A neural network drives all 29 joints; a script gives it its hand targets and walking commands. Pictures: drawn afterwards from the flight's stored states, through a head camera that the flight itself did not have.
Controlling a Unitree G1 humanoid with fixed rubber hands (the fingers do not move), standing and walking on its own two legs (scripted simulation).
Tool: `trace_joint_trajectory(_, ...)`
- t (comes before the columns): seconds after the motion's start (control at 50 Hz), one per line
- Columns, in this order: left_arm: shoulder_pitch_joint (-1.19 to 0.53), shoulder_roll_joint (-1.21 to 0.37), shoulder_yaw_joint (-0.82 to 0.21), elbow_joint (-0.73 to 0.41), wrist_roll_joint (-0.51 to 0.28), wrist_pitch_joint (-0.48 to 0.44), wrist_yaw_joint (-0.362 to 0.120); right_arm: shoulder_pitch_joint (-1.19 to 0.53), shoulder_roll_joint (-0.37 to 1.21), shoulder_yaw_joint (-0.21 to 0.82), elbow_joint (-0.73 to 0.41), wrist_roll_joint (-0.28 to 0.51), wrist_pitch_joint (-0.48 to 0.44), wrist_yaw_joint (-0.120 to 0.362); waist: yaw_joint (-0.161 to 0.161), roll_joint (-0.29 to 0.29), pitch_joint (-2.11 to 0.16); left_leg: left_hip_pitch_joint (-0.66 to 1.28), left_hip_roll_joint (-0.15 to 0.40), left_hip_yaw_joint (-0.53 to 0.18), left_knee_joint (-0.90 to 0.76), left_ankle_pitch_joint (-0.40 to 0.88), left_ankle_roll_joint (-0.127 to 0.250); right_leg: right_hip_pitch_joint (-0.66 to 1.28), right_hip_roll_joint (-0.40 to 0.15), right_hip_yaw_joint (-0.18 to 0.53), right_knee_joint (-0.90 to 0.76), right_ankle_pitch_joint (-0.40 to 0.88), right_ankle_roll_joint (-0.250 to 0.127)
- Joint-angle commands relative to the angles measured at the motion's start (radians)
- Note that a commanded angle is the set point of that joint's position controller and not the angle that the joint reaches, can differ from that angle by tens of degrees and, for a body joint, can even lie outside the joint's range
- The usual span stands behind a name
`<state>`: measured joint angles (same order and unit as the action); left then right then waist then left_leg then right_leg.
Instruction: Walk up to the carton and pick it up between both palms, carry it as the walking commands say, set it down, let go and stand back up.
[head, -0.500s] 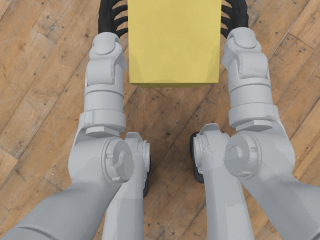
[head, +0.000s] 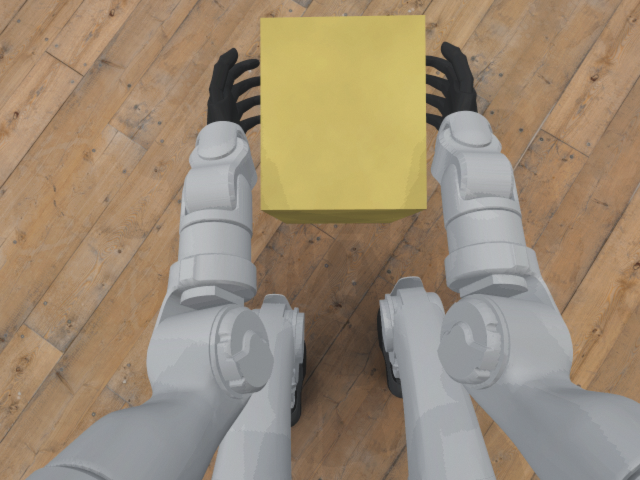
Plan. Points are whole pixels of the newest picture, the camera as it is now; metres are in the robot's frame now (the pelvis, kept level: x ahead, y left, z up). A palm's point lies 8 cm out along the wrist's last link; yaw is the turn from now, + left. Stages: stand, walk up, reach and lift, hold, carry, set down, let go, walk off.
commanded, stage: reach and lift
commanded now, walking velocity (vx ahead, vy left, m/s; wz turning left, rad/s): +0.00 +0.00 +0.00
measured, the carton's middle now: (339, 143) +0.49 -0.02 -0.13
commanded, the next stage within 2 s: none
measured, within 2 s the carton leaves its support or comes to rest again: neither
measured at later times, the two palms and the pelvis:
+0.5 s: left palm (205, 113) +0.48 +0.10 +0.02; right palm (483, 105) +0.46 -0.15 +0.02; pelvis +0.01 +0.00 +0.06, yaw -1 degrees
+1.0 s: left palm (172, 96) +0.46 +0.10 +0.10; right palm (522, 87) +0.44 -0.15 +0.09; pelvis +0.03 +0.00 +0.12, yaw -1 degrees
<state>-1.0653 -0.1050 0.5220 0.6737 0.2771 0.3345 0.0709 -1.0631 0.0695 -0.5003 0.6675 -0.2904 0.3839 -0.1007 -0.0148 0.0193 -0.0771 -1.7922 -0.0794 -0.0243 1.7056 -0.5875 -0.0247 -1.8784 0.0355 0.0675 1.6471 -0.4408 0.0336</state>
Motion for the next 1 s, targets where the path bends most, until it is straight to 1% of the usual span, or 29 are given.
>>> trace_joint_trajectory(0.0, -0.598, -1.04, -0.509, 0.141, -0.131, 0.012, -0.228, -0.629, 1.076, 0.525, 0.092, 0.155, -0.019, 0.237, -0.008, -0.038, -0.968, 0.341, -0.133, 0.07, -0.229, 0.217, 0.0, 0.748, 0.144, -0.111, -0.141, 0.217, 0.001)
trace_joint_trajectory(0.54, -0.425, -1.082, -0.515, 0.131, -0.105, 0.003, -0.221, -0.454, 1.113, 0.525, 0.089, 0.119, -0.033, 0.241, -0.003, -0.032, -0.859, 0.575, -0.125, 0.033, -0.438, 0.243, 0.003, 0.936, 0.144, -0.086, -0.358, 0.217, -0.01)
trace_joint_trajectory(0.98, -0.23, -1.115, -0.568, 0.098, -0.087, -0.019, -0.224, -0.257, 1.142, 0.571, 0.053, 0.107, -0.058, 0.246, -0.001, -0.028, -0.741, 0.797, -0.101, -0.011, -0.639, 0.335, 0.01, 1.163, 0.127, -0.044, -0.56, 0.301, -0.021)
